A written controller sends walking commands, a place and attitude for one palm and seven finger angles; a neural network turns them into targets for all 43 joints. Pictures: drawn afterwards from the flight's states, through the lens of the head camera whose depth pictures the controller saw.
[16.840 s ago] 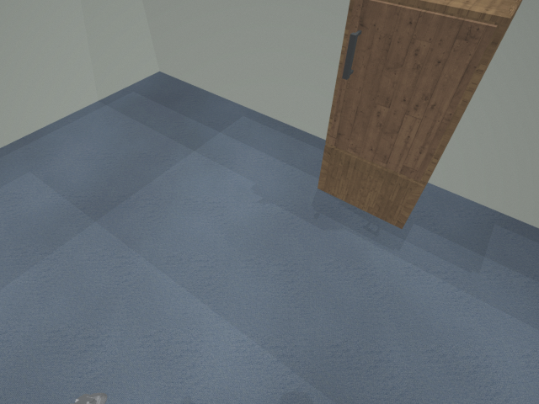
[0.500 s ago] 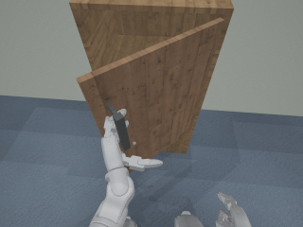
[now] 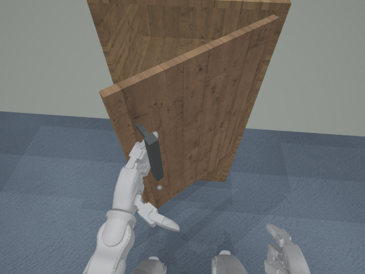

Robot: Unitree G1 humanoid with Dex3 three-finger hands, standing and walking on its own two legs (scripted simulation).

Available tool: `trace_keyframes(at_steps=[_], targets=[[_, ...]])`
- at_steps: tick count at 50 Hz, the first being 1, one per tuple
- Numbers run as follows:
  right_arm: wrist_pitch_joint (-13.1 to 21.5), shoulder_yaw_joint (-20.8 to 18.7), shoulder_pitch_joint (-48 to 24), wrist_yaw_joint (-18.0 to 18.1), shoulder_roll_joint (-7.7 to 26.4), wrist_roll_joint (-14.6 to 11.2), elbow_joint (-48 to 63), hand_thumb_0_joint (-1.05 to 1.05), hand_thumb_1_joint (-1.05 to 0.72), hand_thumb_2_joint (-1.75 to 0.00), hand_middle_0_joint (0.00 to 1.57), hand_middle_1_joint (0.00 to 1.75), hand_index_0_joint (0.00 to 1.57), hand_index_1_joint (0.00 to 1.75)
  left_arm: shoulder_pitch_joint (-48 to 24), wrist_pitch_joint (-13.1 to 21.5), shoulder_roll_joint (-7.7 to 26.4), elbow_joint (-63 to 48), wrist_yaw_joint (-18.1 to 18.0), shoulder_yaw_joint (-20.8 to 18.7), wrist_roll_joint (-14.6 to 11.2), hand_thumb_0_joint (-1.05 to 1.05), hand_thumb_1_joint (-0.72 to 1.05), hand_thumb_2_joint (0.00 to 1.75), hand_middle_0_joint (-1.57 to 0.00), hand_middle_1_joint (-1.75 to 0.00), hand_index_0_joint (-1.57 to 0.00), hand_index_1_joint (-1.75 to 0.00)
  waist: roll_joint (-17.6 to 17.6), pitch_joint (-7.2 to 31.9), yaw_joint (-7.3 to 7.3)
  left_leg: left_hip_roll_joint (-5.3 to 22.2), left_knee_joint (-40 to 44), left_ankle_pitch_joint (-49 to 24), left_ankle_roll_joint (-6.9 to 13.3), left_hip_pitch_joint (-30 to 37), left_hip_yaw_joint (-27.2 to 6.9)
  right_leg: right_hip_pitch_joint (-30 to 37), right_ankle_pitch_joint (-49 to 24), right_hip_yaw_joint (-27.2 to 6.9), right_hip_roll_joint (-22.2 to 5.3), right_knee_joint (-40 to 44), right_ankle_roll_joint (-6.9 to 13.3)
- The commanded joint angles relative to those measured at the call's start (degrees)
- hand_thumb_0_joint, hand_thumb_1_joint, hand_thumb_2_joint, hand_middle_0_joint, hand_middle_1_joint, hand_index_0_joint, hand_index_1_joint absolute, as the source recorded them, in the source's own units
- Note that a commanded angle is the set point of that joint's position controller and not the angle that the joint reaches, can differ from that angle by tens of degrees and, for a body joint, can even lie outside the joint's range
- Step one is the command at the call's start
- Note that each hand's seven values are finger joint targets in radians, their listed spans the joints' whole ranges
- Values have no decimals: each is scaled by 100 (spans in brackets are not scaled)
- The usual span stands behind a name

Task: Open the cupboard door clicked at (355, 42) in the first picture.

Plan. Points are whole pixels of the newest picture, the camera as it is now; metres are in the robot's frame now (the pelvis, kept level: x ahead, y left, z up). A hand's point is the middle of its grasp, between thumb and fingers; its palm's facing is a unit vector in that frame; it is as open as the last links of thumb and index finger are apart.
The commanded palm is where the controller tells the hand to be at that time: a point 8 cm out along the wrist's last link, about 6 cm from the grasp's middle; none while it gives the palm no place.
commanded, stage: slide the hand sideways off the handle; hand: left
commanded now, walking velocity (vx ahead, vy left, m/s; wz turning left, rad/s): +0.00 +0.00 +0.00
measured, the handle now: (150, 153) +0.36 +0.09 +0.06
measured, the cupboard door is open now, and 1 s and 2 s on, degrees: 42 42 42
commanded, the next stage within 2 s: draw the hand back to the body in 0.78 s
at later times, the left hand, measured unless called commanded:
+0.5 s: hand (131, 209) +0.24 +0.11 +0.05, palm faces -0.07 -1.00 -0.03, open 16.3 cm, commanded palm +0.21 +0.17 +0.05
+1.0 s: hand (110, 224) +0.21 +0.14 +0.06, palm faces -0.09 -0.99 -0.06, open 16.3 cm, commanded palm +0.19 +0.20 +0.07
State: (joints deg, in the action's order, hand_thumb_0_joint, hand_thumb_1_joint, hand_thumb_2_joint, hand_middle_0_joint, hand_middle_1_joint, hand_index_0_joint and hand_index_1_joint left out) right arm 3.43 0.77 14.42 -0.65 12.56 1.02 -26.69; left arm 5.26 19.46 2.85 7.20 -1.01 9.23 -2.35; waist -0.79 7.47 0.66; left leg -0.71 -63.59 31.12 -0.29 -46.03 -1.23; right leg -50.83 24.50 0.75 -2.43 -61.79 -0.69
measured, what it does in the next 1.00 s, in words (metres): stands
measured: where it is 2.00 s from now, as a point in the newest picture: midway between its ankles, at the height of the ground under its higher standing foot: outside the picture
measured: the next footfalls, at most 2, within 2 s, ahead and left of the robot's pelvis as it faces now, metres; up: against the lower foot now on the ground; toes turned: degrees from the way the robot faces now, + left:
none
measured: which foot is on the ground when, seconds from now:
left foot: down 0.00-1.00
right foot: down 0.00-1.00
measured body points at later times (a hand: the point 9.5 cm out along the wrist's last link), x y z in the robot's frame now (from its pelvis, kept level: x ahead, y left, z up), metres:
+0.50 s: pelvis +0.02 +0.00 -0.01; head +0.08 +0.00 +0.43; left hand +0.24 +0.17 +0.05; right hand +0.21 -0.22 -0.08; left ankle +0.00 +0.12 -0.66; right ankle +0.06 -0.13 -0.66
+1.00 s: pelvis +0.00 +0.00 -0.02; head +0.06 +0.00 +0.43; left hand +0.21 +0.20 +0.06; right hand +0.20 -0.23 -0.08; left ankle +0.00 +0.12 -0.66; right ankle +0.06 -0.13 -0.66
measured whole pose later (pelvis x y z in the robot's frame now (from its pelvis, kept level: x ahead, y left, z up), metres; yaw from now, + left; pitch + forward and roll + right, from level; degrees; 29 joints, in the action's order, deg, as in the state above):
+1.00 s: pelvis +0.00 +0.00 -0.02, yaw +0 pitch +14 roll -2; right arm 5.6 1.0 15.0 2.6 12.7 -0.8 -22.7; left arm 28.8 16.9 12.3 -15.4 11.5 -2.1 -11.0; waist -1.7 8.7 -0.3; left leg 0.4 -70.8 35.2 -1.0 -49.6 -3.8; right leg -53.1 27.8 3.2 -1.4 -67.0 -0.2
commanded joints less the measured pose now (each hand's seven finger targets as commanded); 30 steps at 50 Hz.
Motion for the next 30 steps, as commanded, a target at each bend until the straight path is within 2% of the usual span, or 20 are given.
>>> trace_keyframes(at_steps=[1,3,5,7,10,11,13,14,16,17,19,20,21,22,24,26,28,30], targets=[[217,-259,-293,27,591,-22,1023,0,-90,-90,20,30,20,30,-199,399,228,-1703,-38,-118,73,0,-50,30,-15,-30,-15,-30,222,1416,-80,-81,1030,-1208,42,260,15,1458,-825,203,162,682,297],[210,-248,-331,45,587,-36,1118,0,-90,-90,20,30,20,30,-7,351,195,-1970,-7,-36,33,0,-50,30,-15,-30,-15,-30,210,1404,-40,-84,994,-1233,58,229,-5,1458,-855,207,175,669,291],[210,-245,-298,85,597,-41,1113,0,-90,-90,20,30,20,30,63,327,337,-2093,10,-159,0,0,-50,30,-15,-30,-15,-30,302,1307,12,-78,951,-1076,60,168,-9,1386,-741,190,183,692,263],[234,-232,-294,123,596,-44,1108,0,-90,-90,20,30,20,30,46,351,388,-2284,61,-193,-30,0,-50,30,-15,-30,-15,-30,252,1259,43,-87,926,-1012,57,145,-45,1323,-657,195,191,672,263],[296,-243,-257,153,581,-55,1133,0,-90,-90,20,30,20,30,531,375,344,-2480,186,-169,-109,0,-50,30,-15,-30,-15,-30,249,1433,26,-87,841,-1256,56,205,-52,1377,-922,215,202,586,258],[313,-237,-254,158,581,-60,1153,0,-90,-90,20,30,20,30,677,371,355,-2547,242,-171,-152,0,-50,30,-15,-30,-15,-30,183,1396,29,-88,840,-1256,49,195,-45,1376,-937,226,200,589,255],[327,-244,-236,186,605,-63,1161,0,-90,-90,20,30,20,30,882,336,483,-2569,338,-282,-192,0,-50,30,-15,-30,-15,-30,291,1391,44,-88,782,-1315,61,130,-73,1367,-982,228,217,556,250],[330,-250,-229,190,612,-69,1162,0,-90,-90,20,30,20,30,915,332,550,-2666,371,-349,-195,0,-50,30,-15,-30,-15,-30,169,1379,29,-93,763,-1354,42,130,-61,1350,-1037,218,200,520,251],[344,-236,-214,191,598,-73,1208,0,-90,-90,20,30,20,30,1042,282,514,-2756,442,-293,-225,0,-50,30,-15,-30,-15,-30,161,1298,62,-97,742,-1290,45,101,-64,1279,-984,229,202,533,240],[347,-251,-179,204,613,-70,1195,0,-90,-90,20,30,20,30,1113,266,656,-2745,462,-457,-243,0,-50,30,-15,-30,-15,-30,250,1324,48,-98,708,-1289,47,67,-61,1315,-1000,213,208,530,236],[366,-256,-190,218,605,-66,1233,0,-90,-90,20,30,20,30,1371,264,686,-2882,539,-536,-305,0,-50,30,-15,-30,-15,-30,214,1468,2,-108,659,-1414,49,64,-49,1400,-1144,202,207,481,237],[364,-263,-167,223,611,-84,1246,0,-90,-90,20,30,20,30,1577,250,790,-2871,574,-681,-343,0,-50,30,-15,-30,-15,-30,189,1395,-28,-107,653,-1437,36,36,-34,1409,-1181,202,214,475,241],[364,-245,-171,222,603,-87,1280,0,-90,-90,20,30,20,30,1615,245,732,-2914,628,-619,-384,0,-50,30,-15,-30,-15,-30,204,1326,-7,-122,653,-1357,40,-22,-33,1403,-1114,199,215,502,232],[373,-261,-181,235,619,-94,1276,0,-90,-90,20,30,20,30,1597,265,855,-3014,656,-750,-420,0,-50,30,-15,-30,-15,-30,170,1362,-4,-112,616,-1364,39,-24,-29,1381,-1121,185,216,485,232],[393,-264,-170,244,608,-91,1289,0,-90,-90,20,30,20,30,1847,289,890,-3104,729,-825,-489,0,-50,30,-15,-30,-15,-30,89,1416,-46,-121,578,-1521,33,-20,-29,1449,-1296,187,219,421,241],[409,-278,-136,258,623,-106,1291,0,-90,-90,20,30,20,30,1997,329,924,-3145,827,-907,-578,0,-50,30,-15,-30,-15,-30,220,1424,-11,-116,524,-1539,34,-54,-36,1431,-1346,188,238,412,226],[426,-282,-174,262,633,-118,1327,0,-90,-90,20,30,20,30,2141,352,961,-3246,927,-920,-638,0,-50,30,-15,-30,-15,-30,13,1341,-28,-123,518,-1504,32,-100,-33,1391,-1257,179,245,403,241],[450,-293,-139,276,653,-119,1303,0,-90,-90,20,30,20,30,2079,373,989,-3246,996,-935,-667,0,-50,30,-15,-30,-15,-30,71,1279,42,-114,464,-1410,26,-136,-53,1237,-1135,207,244,369,221]])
